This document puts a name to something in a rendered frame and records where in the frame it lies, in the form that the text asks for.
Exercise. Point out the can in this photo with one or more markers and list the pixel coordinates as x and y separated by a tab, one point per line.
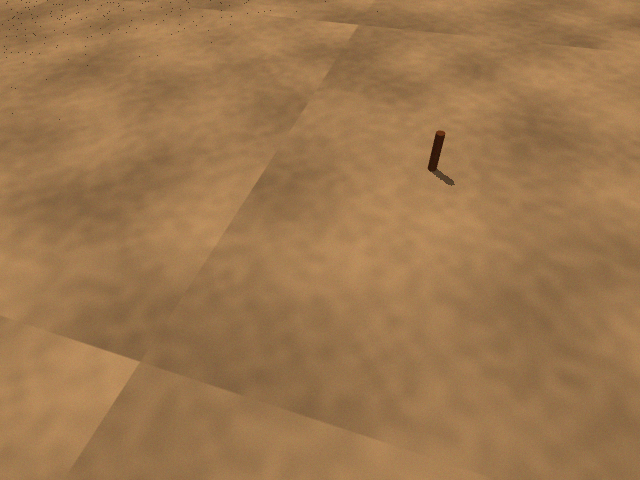
436	150

